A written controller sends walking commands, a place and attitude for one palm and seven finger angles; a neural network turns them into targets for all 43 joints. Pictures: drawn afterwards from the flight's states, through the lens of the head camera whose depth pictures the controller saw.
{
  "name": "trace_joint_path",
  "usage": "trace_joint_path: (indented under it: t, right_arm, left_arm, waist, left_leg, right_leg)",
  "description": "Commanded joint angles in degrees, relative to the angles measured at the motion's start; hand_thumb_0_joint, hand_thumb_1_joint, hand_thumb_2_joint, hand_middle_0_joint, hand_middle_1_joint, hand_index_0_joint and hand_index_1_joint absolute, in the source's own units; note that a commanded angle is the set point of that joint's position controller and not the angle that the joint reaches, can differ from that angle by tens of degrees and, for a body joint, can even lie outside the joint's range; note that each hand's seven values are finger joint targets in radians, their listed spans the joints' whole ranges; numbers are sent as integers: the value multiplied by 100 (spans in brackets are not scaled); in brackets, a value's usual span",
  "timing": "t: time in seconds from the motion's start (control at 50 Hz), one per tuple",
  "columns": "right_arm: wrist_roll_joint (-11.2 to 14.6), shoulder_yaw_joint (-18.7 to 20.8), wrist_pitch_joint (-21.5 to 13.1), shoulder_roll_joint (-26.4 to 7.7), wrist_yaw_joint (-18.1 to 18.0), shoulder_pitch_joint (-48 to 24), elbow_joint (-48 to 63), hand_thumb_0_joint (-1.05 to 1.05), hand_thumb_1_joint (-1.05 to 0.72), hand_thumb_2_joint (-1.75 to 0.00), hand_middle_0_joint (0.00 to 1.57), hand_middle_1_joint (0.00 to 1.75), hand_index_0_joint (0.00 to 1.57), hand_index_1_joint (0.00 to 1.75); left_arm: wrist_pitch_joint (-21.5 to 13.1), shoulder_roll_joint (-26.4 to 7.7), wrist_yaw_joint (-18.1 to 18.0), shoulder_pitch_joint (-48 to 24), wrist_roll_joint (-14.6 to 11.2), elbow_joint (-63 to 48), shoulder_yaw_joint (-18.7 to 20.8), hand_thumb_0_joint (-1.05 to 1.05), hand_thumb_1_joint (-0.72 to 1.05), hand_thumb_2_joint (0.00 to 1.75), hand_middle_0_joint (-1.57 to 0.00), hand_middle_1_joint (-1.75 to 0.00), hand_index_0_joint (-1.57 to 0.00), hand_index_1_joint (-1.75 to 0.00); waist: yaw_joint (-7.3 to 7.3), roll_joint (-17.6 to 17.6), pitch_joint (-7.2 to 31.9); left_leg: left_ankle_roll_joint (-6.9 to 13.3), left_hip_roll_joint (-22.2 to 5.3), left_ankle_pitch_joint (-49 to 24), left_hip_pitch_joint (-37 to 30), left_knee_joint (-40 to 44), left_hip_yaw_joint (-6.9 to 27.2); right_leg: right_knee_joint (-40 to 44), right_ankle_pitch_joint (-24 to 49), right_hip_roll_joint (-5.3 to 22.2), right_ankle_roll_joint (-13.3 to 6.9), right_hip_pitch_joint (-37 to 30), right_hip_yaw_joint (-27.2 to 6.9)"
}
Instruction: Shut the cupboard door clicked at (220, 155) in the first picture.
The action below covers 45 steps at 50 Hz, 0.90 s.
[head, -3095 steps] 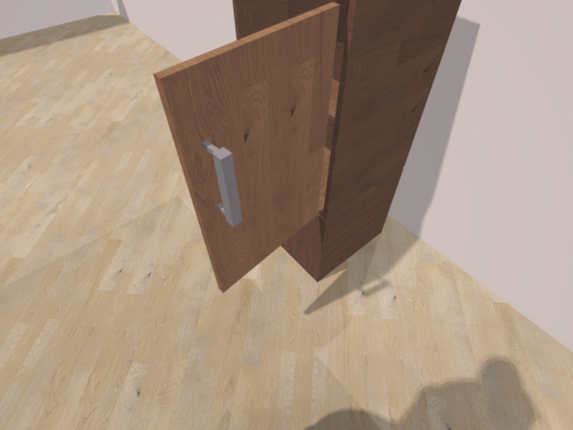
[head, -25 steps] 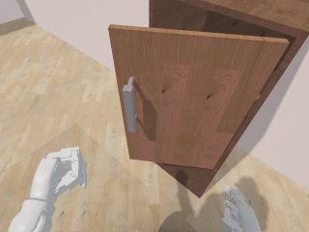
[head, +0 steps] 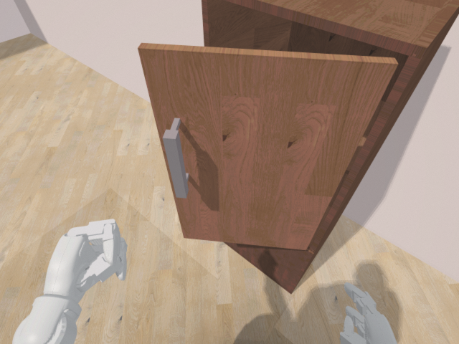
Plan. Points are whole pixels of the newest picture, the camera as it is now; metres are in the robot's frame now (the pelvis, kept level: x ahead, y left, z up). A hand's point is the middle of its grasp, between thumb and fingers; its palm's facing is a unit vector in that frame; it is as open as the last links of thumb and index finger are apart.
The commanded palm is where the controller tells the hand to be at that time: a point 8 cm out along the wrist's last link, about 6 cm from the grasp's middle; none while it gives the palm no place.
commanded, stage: bring the fist close to the handle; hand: left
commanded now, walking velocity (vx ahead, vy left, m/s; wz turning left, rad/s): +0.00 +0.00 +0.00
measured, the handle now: (179, 160) +0.44 +0.13 +0.08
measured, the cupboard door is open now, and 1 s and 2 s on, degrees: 33 33 32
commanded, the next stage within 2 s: push the door shut along its arc in 1.46 s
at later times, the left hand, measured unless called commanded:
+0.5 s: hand (151, 234) +0.27 +0.15 +0.08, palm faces -0.05 -1.00 -0.03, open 3.1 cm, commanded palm +0.25 +0.20 +0.08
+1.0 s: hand (178, 209) +0.32 +0.11 +0.08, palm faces -0.07 -1.00 -0.02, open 3.1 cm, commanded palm +0.30 +0.17 +0.08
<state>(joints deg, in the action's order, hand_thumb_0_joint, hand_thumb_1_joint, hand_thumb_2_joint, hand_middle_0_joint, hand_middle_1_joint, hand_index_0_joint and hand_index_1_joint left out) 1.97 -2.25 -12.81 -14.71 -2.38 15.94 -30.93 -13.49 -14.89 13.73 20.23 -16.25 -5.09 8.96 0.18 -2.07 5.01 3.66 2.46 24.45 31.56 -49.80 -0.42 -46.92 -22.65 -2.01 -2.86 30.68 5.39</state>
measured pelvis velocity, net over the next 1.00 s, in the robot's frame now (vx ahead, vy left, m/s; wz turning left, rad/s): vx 0.01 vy -0.01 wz -0.01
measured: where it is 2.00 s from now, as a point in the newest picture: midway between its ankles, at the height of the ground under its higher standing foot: outside the picture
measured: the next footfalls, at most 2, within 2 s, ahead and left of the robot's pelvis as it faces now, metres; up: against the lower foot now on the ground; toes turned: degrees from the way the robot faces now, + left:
none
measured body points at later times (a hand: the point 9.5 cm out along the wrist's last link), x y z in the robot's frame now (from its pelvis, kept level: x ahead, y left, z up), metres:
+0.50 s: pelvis +0.01 -0.02 +0.00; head +0.03 -0.02 +0.45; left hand +0.27 +0.20 +0.09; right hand +0.17 -0.25 -0.07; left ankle +0.01 +0.08 -0.70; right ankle +0.01 -0.09 -0.70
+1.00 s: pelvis +0.01 -0.01 +0.00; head +0.04 -0.02 +0.45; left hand +0.32 +0.17 +0.08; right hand +0.17 -0.24 -0.09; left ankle +0.01 +0.08 -0.70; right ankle +0.01 -0.09 -0.70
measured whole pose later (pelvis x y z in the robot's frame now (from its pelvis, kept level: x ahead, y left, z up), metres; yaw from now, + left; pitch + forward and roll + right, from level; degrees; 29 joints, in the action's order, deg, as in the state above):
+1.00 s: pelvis +0.01 -0.01 +0.00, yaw -1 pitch +7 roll +0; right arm 1.6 -2.3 -6.9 -13.7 -1.1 14.7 -31.5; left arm -11.2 -9.7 4.9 -0.3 -10.5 8.7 1.0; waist -0.6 -1.8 4.5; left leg 3.0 2.5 24.3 30.6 -47.6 -1.4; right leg -46.9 -23.3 -2.0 -3.5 31.0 4.3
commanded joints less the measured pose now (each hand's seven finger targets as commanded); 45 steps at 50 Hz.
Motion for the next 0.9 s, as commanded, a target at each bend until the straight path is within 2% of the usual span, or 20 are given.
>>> trace_joint_path:
  t: [0.0, 0.06, 0.1, 0.14, 0.16, 0.2, 0.28, 0.3, 0.34, 0.4, 0.52, 0.58, 0.6, 0.62, 0.66, 0.68, 0.7, 0.74, 0.78, 0.88]
  right_arm:
    - [41, 266, -370, -699, -99, -479, 969, 0, -90, -90, 20, 30, 20, 30]
    - [44, 253, -371, -687, -104, -470, 954, 0, -90, -90, 20, 30, 20, 30]
    - [37, 253, -344, -698, -121, -450, 898, 0, -90, -90, 20, 30, 20, 30]
    - [59, 239, -342, -703, -139, -488, 861, 0, -90, -90, 20, 30, 20, 30]
    - [65, 241, -358, -696, -147, -493, 862, 0, -90, -90, 20, 30, 20, 30]
    - [64, 242, -362, -698, -160, -473, 826, 0, -90, -90, 20, 30, 20, 30]
    - [53, 245, -325, -694, -122, -437, 853, 0, -90, -90, 20, 30, 20, 30]
    - [53, 229, -308, -657, -100, -442, 875, 0, -90, -90, 20, 30, 20, 30]
    - [47, 236, -270, -650, -73, -444, 894, 0, -90, -90, 20, 30, 20, 30]
    - [22, 249, -192, -640, -39, -430, 926, 0, -90, -90, 20, 30, 20, 30]
    - [20, 270, -108, -640, -12, -405, 918, 0, -90, -90, 20, 30, 20, 30]
    - [12, 272, -66, -659, -20, -403, 883, 0, -90, -90, 20, 30, 20, 30]
    - [10, 272, -56, -643, -15, -409, 889, 0, -90, -90, 20, 30, 20, 30]
    - [19, 276, -37, -638, -19, -405, 880, 0, -90, -90, 20, 30, 20, 30]
    - [20, 249, -7, -623, -10, -430, 846, 0, -90, -90, 20, 30, 20, 30]
    - [16, 269, 17, -649, -19, -407, 822, 0, -90, -90, 20, 30, 20, 30]
    - [13, 272, 39, -625, -12, -419, 840, 0, -90, -90, 20, 30, 20, 30]
    - [22, 248, 68, -598, 16, -422, 853, 0, -90, -90, 20, 30, 20, 30]
    - [8, 259, 117, -628, 26, -390, 846, 0, -90, -90, 20, 30, 20, 30]
    - [1, 260, 262, -630, 48, -418, 821, 0, -90, -90, 20, 30, 20, 30]
  left_arm:
    - [-403, -815, 11, -572, -103, -1248, 480, 0, 90, 90, -130, -150, -130, -150]
    - [-430, -771, 4, -651, -111, -1268, 448, 0, 90, 90, -130, -150, -130, -150]
    - [-418, -869, -3, -865, -115, -1062, 549, 0, 90, 90, -130, -150, -130, -150]
    - [-441, -721, 16, -1360, -75, -992, 319, 0, 90, 90, -130, -150, -130, -150]
    - [-440, -684, 5, -1433, -63, -946, 278, 0, 90, 90, -130, -150, -130, -150]
    - [-380, -678, -1, -1666, -40, -796, 203, 0, 90, 90, -130, -150, -130, -150]
    - [-290, -782, -57, -1435, 12, -708, 329, 0, 90, 90, -130, -150, -130, -150]
    - [-254, -620, -67, -1432, 33, -668, 186, 0, 90, 90, -130, -150, -130, -150]
    - [-251, -602, -144, -1495, 64, -751, 189, 0, 90, 90, -130, -150, -130, -150]
    - [-232, -652, -280, -1333, 85, -664, 338, 0, 90, 90, -130, -150, -130, -150]
    - [-318, -385, -442, -1921, 249, -777, -91, 0, 90, 90, -130, -150, -130, -150]
    - [-332, -394, -512, -2081, 293, -668, -126, 0, 90, 90, -130, -150, -130, -150]
    - [-339, -323, -512, -2205, 304, -701, -211, 0, 90, 90, -130, -150, -130, -150]
    - [-316, -432, -539, -2159, 309, -595, -77, 0, 90, 90, -130, -150, -130, -150]
    - [-308, -299, -564, -2500, 348, -550, -244, 0, 90, 90, -130, -150, -130, -150]
    - [-293, -428, -602, -2541, 369, -481, -146, 0, 90, 90, -130, -150, -130, -150]
    - [-275, -316, -609, -2451, 360, -429, -179, 0, 90, 90, -130, -150, -130, -150]
    - [-245, -116, -628, -2521, 381, -366, -385, 0, 90, 90, -130, -150, -130, -150]
    - [-204, -158, -701, -2517, 412, -244, -351, 0, 90, 90, -130, -150, -130, -150]
    - [-171, -175, -845, -3084, 513, 44, -349, 0, 90, 90, -130, -150, -130, -150]
  waist:
    - [-10, -5, 695]
    - [-29, -15, 726]
    - [-61, 143, 667]
    - [-168, 58, 560]
    - [-145, -5, 569]
    - [-178, 166, 667]
    - [9, 38, 1023]
    - [-20, 152, 1006]
    - [4, 55, 1032]
    - [55, 294, 993]
    - [-121, 160, 952]
    - [-124, 288, 998]
    - [-125, 248, 1139]
    - [-88, 201, 1108]
    - [-121, 21, 1078]
    - [-136, 248, 1141]
    - [-84, 221, 1265]
    - [-93, 83, 1183]
    - [-71, 280, 1193]
    - [-104, 363, 1097]
  left_leg:
    - [-204, -156, -946, -214, 818, 386]
    - [-197, -149, -1012, -231, 783, 368]
    - [-181, -149, -989, -101, 701, 339]
    - [-175, -146, -815, -116, 693, 337]
    - [-174, -146, -755, -159, 717, 353]
    - [-148, -140, -791, -158, 679, 342]
    - [-162, -131, -1245, -242, 716, 317]
    - [-160, -126, -1290, -230, 728, 288]
    - [-173, -123, -1404, -294, 764, 270]
    - [-176, -129, -1505, -214, 761, 246]
    - [-156, -143, -1368, -384, 735, 240]
    - [-147, -143, -1349, -360, 725, 249]
    - [-144, -126, -1376, -387, 718, 239]
    - [-156, -134, -1356, -365, 729, 232]
    - [-170, -131, -1373, -439, 772, 253]
    - [-152, -151, -1470, -442, 735, 263]
    - [-157, -143, -1559, -474, 748, 239]
    - [-182, -150, -1632, -562, 798, 257]
    - [-178, -168, -1744, -565, 803, 281]
    - [-176, -158, -1500, -507, 830, 256]
  right_leg:
    - [831, 612, 165, 115, -530, -491]
    - [828, 687, 171, 132, -530, -506]
    - [885, 630, 195, 156, -553, -629]
    - [930, 392, 207, 176, -372, -639]
    - [931, 320, 200, 165, -332, -620]
    - [977, 356, 229, 189, -429, -716]
    - [858, 998, 245, 168, -821, -713]
    - [859, 1124, 266, 194, -862, -702]
    - [800, 1327, 253, 187, -864, -641]
    - [794, 1558, 265, 212, -979, -685]
    - [763, 1378, 221, 203, -653, -607]
    - [762, 1349, 219, 202, -700, -631]
    - [744, 1416, 240, 209, -764, -647]
    - [753, 1391, 235, 200, -760, -650]
    - [712, 1385, 224, 169, -675, -578]
    - [697, 1513, 216, 180, -739, -602]
    - [680, 1650, 224, 185, -841, -603]
    - [653, 1716, 210, 158, -768, -521]
    - [623, 1805, 189, 151, -794, -485]
    - [692, 1564, 203, 153, -729, -534]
